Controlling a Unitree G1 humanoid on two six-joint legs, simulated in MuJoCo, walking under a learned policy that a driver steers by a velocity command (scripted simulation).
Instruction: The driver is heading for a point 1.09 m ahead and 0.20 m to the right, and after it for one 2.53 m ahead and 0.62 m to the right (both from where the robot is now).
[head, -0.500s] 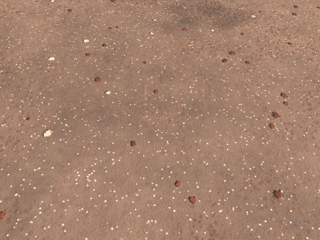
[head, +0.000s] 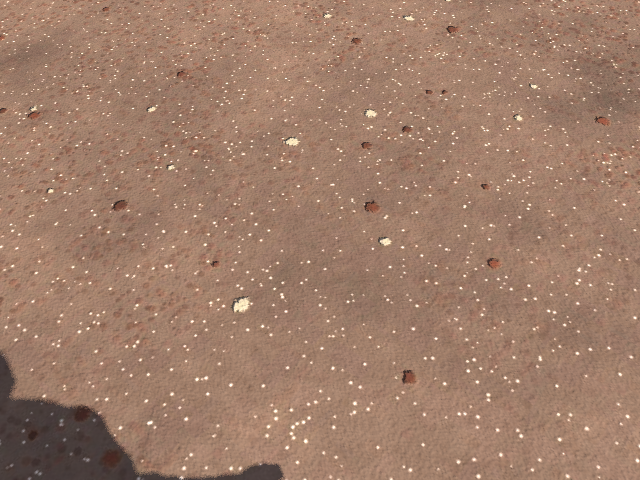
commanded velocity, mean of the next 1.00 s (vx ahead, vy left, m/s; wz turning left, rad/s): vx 0.50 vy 0.00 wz -0.27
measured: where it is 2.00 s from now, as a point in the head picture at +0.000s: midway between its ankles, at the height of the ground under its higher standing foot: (429, 304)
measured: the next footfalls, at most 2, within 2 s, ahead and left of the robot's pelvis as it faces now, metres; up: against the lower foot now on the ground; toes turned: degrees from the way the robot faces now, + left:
left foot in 0.28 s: +0.29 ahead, +0.13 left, +0.00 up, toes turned +5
right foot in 0.80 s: +0.56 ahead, -0.10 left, +0.00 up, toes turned -20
